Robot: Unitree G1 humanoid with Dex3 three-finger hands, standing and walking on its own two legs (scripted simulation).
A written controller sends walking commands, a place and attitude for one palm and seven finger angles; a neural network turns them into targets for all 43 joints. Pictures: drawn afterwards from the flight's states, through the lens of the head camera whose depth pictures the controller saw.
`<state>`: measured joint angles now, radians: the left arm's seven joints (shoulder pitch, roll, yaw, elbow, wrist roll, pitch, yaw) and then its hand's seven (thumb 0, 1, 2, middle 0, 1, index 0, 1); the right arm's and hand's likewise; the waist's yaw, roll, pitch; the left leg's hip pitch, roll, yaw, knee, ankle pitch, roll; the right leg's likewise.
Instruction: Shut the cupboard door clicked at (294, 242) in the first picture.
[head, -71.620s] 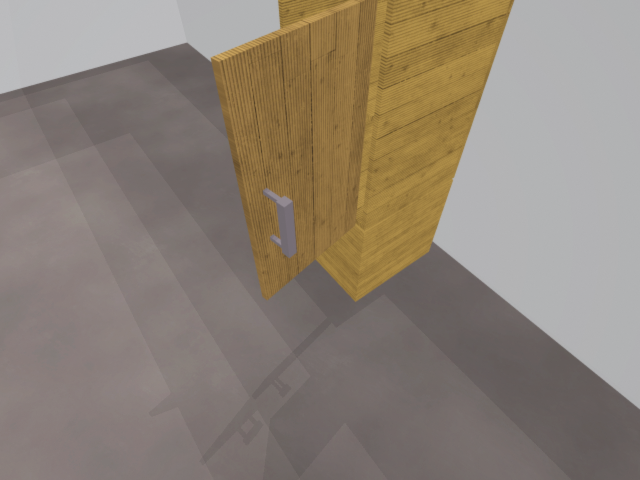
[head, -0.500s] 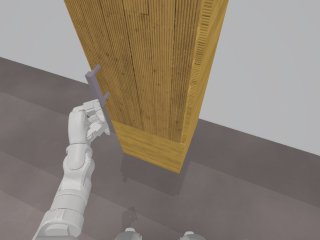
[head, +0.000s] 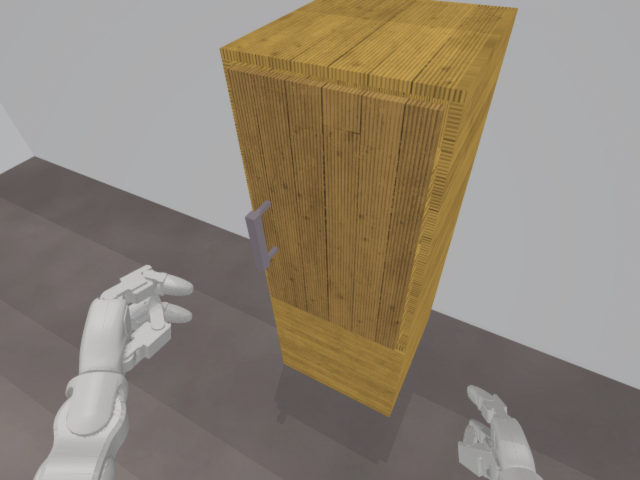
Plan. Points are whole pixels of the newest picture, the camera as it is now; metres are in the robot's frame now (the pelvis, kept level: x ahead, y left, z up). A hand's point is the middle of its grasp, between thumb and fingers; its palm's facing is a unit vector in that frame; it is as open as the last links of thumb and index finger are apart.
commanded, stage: draw the hand back to the body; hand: left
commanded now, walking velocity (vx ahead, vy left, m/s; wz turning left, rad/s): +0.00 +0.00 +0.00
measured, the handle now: (264, 236) +0.59 +0.18 -0.08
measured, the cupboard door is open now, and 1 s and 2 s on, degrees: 0 0 0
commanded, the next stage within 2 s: step back with the hand held close in 0.68 s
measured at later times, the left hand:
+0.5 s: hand (52, 350) +0.19 +0.27 +0.16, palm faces +0.49 -0.77 -0.41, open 7.2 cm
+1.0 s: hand (69, 341) +0.20 +0.26 +0.16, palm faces +0.42 -0.78 -0.47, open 7.4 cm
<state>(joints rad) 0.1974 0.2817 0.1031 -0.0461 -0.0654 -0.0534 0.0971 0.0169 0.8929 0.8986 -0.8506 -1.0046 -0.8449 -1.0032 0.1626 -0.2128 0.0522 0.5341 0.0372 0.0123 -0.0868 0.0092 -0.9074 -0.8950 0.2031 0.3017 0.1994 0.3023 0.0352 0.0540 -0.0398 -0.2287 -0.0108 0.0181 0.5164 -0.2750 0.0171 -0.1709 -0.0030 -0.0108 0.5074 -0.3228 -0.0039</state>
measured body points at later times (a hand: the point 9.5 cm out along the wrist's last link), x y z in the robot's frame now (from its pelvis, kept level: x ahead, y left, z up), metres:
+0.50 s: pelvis +0.00 +0.00 +0.00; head -0.02 -0.04 +0.45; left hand +0.16 +0.31 +0.18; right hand +0.19 -0.22 -0.09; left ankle +0.00 +0.11 -0.74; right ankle -0.03 -0.12 -0.74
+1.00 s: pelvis +0.00 +0.00 +0.00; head +0.00 -0.03 +0.45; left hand +0.17 +0.30 +0.18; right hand +0.18 -0.24 -0.09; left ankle +0.00 +0.11 -0.74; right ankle -0.03 -0.12 -0.74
